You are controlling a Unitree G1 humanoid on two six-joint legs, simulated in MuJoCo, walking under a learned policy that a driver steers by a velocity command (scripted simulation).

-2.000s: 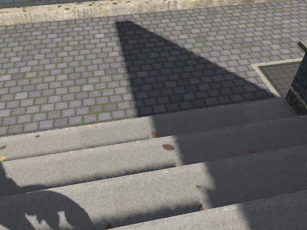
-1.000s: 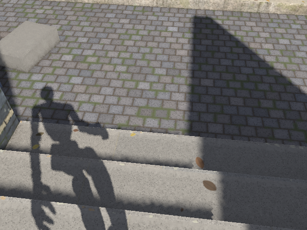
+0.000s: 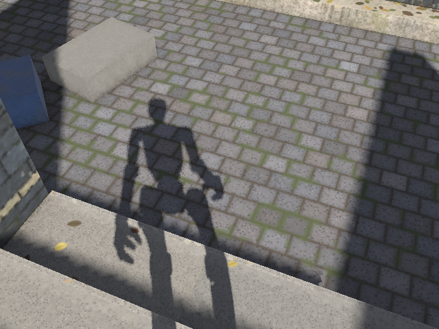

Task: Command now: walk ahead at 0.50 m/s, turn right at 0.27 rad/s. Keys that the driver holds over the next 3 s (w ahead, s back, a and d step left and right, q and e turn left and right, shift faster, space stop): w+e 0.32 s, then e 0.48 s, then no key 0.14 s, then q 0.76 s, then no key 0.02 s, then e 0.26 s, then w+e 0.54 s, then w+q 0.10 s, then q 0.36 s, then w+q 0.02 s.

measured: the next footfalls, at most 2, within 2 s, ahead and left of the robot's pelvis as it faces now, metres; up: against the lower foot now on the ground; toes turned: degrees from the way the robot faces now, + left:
right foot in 0.36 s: +0.32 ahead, -0.17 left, -0.15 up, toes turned -16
left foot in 0.74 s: +0.43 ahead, +0.01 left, -0.15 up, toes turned -23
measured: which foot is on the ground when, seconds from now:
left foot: down 0.00-0.34, up 0.36-0.72, down 0.74-1.00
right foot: up 0.00-0.34, down 0.36-0.76, up 0.78-1.00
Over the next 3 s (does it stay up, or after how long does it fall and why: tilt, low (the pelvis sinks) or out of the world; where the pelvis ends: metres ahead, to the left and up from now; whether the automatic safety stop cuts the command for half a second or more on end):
stays up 0.60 -0.30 -0.29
